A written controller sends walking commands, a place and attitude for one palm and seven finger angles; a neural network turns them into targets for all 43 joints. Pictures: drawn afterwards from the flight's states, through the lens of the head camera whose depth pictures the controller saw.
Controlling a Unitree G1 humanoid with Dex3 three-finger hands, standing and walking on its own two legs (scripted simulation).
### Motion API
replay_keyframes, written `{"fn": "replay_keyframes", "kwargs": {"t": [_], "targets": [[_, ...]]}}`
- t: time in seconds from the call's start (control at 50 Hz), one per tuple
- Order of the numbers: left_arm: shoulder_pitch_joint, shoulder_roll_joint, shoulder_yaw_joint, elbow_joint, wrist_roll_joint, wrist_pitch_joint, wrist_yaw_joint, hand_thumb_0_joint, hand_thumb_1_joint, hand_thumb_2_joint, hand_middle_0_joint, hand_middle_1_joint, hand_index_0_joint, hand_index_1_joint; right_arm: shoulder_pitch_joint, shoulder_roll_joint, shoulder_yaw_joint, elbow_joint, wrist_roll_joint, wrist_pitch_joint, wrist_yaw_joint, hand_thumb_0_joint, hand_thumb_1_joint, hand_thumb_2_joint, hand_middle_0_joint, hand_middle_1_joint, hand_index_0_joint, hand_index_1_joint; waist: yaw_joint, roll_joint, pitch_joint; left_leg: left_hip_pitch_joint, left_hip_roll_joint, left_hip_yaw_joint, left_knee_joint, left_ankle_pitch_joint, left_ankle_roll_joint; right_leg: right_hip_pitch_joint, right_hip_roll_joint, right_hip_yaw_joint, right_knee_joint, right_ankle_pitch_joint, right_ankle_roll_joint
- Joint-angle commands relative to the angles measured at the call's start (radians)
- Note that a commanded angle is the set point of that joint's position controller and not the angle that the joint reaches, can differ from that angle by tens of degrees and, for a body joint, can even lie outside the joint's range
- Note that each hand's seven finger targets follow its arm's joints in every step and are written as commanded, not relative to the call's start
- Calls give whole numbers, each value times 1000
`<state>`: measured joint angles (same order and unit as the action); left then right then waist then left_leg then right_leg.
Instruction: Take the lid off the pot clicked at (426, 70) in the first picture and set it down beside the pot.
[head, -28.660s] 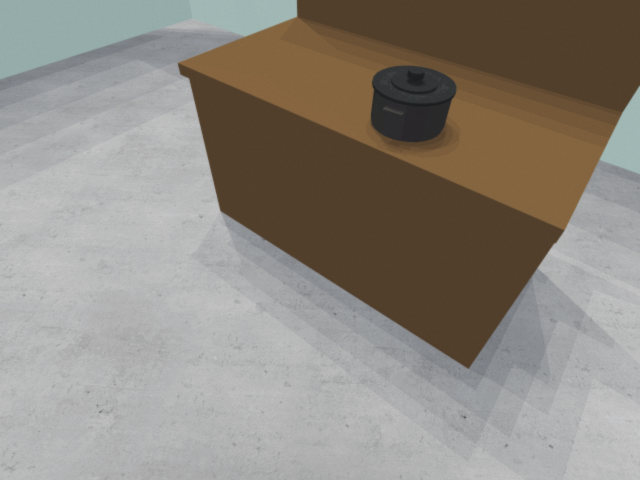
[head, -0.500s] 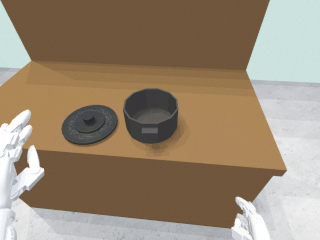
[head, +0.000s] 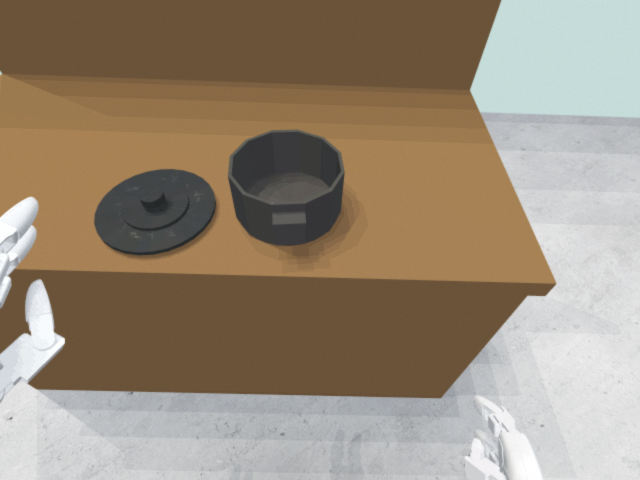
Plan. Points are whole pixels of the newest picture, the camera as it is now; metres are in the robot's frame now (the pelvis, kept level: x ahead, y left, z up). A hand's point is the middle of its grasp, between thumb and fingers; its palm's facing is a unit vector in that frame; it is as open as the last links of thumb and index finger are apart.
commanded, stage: step back with the hand held close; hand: left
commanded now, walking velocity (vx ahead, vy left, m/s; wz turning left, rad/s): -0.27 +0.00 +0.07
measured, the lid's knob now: (152, 197) +0.55 +0.34 -0.02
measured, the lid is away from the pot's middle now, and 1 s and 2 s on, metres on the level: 0.24 0.24 0.24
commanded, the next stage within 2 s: stop stepping back and stand still in 1.50 s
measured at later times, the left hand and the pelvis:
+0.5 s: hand (47, 395) +0.15 +0.22 +0.17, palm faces +0.37 -0.81 -0.46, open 7.4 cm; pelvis -0.04 -0.01 -0.01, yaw +1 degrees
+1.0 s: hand (33, 459) +0.11 +0.21 +0.18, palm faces +0.31 -0.84 -0.44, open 7.4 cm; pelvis -0.08 -0.02 +0.00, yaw +1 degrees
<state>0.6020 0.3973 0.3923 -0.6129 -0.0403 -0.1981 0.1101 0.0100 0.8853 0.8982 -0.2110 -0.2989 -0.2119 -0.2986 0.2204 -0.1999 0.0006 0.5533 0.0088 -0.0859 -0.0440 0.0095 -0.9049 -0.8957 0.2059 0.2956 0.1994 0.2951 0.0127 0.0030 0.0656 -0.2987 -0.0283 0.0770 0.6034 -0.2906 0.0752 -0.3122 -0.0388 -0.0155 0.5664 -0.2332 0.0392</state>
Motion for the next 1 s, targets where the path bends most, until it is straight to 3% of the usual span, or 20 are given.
{"fn": "replay_keyframes", "kwargs": {"t": [0.0,0.06,0.12,0.26,0.34,0.4,0.46,0.5,0.54,0.6,0.66,0.68,0.72,0.76,0.82,0.86,0.88,0.92,0.96,0.98], "targets": [[-12,137,95,-185,4,-59,24,0,900,900,-200,-300,-200,-300,-69,-142,-62,-173,14,-55,-23,0,-900,-900,200,300,200,300,-22,-39,-101,-131,142,-164,-135,-165,-11,73,-95,111,-77,93,-71],[0,151,104,-212,4,-70,36,0,900,900,-200,-300,-200,-300,-66,-132,-58,-173,9,-58,-27,0,-900,-900,200,300,200,300,-28,-32,-112,-123,119,-168,-108,-208,-15,27,-117,147,-121,11,-90],[5,178,126,-228,9,-80,50,0,900,900,-200,-300,-200,-300,-69,-132,-57,-172,6,-63,-35,0,-900,-900,200,300,200,300,-27,6,-118,-140,127,-187,-131,-214,-14,29,-107,137,-122,-27,-87],[3,153,123,-218,22,-99,52,0,900,900,-200,-300,-200,-300,-77,-144,-60,-179,11,-87,-36,0,-900,-900,200,300,200,300,-18,146,-119,-306,224,-259,-280,-184,20,202,-14,18,89,67,-38],[-14,145,113,-223,19,-103,41,0,900,900,-200,-300,-200,-300,-63,-149,-69,-171,10,-91,-26,0,-900,-900,200,300,200,300,-21,84,-131,-300,211,-231,-215,-137,17,192,-32,45,86,103,-47],[-20,149,115,-222,20,-107,38,0,900,900,-200,-300,-200,-300,-61,-147,-73,-169,11,-88,-20,0,-900,-900,200,300,200,300,-24,30,-118,-316,180,-209,-168,-230,9,155,-59,84,49,95,-60],[-32,167,121,-227,21,-116,44,0,900,900,-200,-300,-200,-300,-51,-139,-76,-164,3,-82,-18,0,-900,-900,200,300,200,300,-33,-38,-99,-267,120,-183,-88,-312,-9,38,-111,186,-85,-29,-95],[-36,170,119,-212,16,-118,49,0,900,900,-200,-300,-200,-300,-46,-130,-75,-154,-4,-75,-16,0,-900,-900,200,300,200,300,-38,-80,-91,-204,92,-174,-17,-295,-22,-54,-156,238,-173,-126,-123],[-24,168,117,-213,15,-123,54,0,900,900,-200,-300,-200,-300,-48,-123,-70,-147,-10,-64,-15,0,-900,-900,200,300,200,300,-43,-58,-126,-166,91,-183,-18,-209,-24,-44,-160,223,-160,-67,-131],[-6,172,124,-231,17,-133,57,0,900,900,-200,-300,-200,-300,-60,-133,-73,-160,-2,-65,-15,0,-900,-900,200,300,200,300,-41,20,-155,-205,139,-225,-123,-220,-5,18,-99,135,-63,-50,-96],[-5,167,144,-239,35,-138,53,0,900,900,-200,-300,-200,-300,-84,-153,-74,-180,6,-86,-20,0,-900,-900,200,300,200,300,-35,210,-140,-478,270,-333,-345,-458,54,253,32,27,198,-49,-42],[-18,168,151,-251,38,-138,50,0,900,900,-200,-300,-200,-300,-83,-150,-75,-179,7,-96,-19,0,-900,-900,200,300,200,300,-32,232,-134,-518,300,-355,-373,-459,63,287,58,20,249,-53,-32],[-20,184,160,-252,34,-131,44,0,900,900,-200,-300,-200,-300,-77,-141,-81,-169,6,-108,-18,0,-900,-900,200,300,200,300,-28,176,-137,-412,292,-340,-313,-273,56,222,64,37,215,-58,-34],[0,173,150,-233,21,-136,31,0,900,900,-200,-300,-200,-300,-75,-139,-76,-142,-3,-119,-16,0,-900,-900,200,300,200,300,-18,132,-118,-295,275,-321,-249,-113,46,162,52,40,83,-56,-40],[-41,161,95,-258,11,-147,16,0,900,900,-200,-300,-200,-300,-65,-140,-68,-103,-8,-127,-15,0,-900,-900,200,300,200,300,-24,33,-215,4,183,-215,-103,241,-16,56,1,88,-74,239,-64],[-20,158,89,-238,5,-139,9,0,900,900,-200,-300,-200,-300,-82,-142,-77,-116,-4,-114,-13,0,-900,-900,200,300,200,300,-21,33,-252,31,167,-177,-92,151,-29,24,-26,122,-63,189,-75],[-9,169,100,-224,3,-135,11,0,900,900,-200,-300,-200,-300,-90,-138,-76,-124,-7,-104,-13,0,-900,-900,200,300,200,300,-23,49,-225,-14,162,-170,-98,46,-28,14,-39,146,-81,133,-80],[-8,195,124,-228,3,-135,17,0,900,900,-200,-300,-200,-300,-87,-132,-77,-130,-10,-91,-13,0,-900,-900,200,300,200,300,-30,13,-180,-73,133,-164,-89,-136,-35,-23,-67,201,-141,10,-104],[-15,189,116,-224,-1,-135,24,0,900,900,-200,-300,-200,-300,-78,-119,-78,-133,-11,-80,-10,0,-900,-900,200,300,200,300,-39,-40,-141,-68,97,-152,-16,-179,-49,-106,-119,261,-213,-95,-138],[-18,188,113,-225,-1,-135,28,0,900,900,-200,-300,-200,-300,-76,-113,-77,-131,-12,-75,-9,0,-900,-900,200,300,200,300,-41,-65,-139,-44,81,-145,29,-146,-54,-137,-145,275,-231,-77,-151]]}}
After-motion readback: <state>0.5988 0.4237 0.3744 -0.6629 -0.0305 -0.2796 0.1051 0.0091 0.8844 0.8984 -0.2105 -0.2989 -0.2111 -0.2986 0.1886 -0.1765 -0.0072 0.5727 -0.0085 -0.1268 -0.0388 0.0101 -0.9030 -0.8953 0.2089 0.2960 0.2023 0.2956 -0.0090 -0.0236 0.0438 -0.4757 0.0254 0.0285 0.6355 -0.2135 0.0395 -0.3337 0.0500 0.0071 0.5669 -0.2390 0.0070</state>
